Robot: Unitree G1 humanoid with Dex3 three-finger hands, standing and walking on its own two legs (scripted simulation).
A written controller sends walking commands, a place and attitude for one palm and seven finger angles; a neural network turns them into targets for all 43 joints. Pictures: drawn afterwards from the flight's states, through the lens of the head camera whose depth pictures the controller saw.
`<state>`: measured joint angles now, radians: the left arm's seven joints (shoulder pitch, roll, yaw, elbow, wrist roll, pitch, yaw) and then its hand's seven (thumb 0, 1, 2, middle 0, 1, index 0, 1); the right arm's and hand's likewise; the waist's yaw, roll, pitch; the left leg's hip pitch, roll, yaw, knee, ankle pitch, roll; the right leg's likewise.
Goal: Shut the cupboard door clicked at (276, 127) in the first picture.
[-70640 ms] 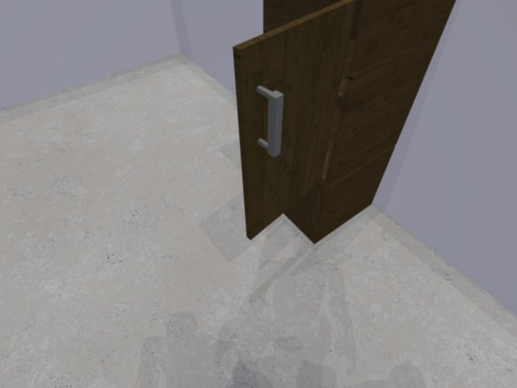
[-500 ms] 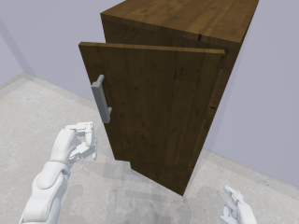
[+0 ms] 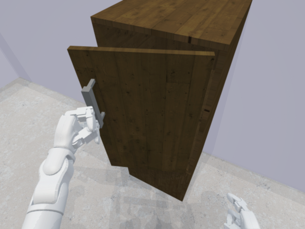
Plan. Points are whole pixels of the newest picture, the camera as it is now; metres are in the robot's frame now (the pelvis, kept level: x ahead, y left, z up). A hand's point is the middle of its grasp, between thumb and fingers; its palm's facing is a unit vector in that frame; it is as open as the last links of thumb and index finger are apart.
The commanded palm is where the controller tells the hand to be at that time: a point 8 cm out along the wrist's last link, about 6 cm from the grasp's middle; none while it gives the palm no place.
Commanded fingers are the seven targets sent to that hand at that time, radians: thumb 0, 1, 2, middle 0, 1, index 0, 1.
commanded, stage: bring the fist close to the handle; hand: left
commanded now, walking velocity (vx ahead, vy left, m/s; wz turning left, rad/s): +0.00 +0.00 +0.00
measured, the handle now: (95, 104) +0.43 +0.19 +0.10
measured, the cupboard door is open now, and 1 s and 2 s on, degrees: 21 16 2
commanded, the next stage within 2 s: push the door shut along its arc in 0.22 s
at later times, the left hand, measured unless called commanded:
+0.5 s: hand (97, 135) +0.32 +0.16 +0.10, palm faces -0.09 -0.99 -0.07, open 3.1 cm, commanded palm +0.31 +0.21 +0.11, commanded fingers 0.00 0.90 0.90 -1.30 -1.50 -1.30 -1.50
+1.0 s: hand (103, 115) +0.38 +0.15 +0.11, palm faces -0.20 -0.98 -0.07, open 3.1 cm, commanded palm +0.38 +0.19 +0.11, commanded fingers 0.00 0.90 0.90 -1.30 -1.50 -1.30 -1.50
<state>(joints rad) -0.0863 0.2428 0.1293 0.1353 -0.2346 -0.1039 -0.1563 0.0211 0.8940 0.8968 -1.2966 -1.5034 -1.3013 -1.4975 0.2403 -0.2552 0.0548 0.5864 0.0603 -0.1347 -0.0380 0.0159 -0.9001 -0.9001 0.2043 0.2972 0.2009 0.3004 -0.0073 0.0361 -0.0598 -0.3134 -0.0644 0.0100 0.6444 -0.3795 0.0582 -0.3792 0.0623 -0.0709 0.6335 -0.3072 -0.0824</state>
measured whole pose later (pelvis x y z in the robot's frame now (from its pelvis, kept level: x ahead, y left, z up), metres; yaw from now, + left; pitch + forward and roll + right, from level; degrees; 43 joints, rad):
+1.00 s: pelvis -0.01 +0.02 +0.00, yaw +1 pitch +5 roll +0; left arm -0.48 0.29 0.07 0.58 -0.21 -0.16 -0.26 0.02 0.89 0.90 -1.33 -1.50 -1.30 -1.50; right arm 0.28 -0.27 0.05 0.63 0.06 -0.07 -0.03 0.01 -0.90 -0.90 0.20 0.30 0.20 0.30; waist -0.04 0.02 -0.04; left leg -0.37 -0.10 0.01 0.65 -0.36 0.09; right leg -0.43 0.03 -0.08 0.64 -0.30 -0.05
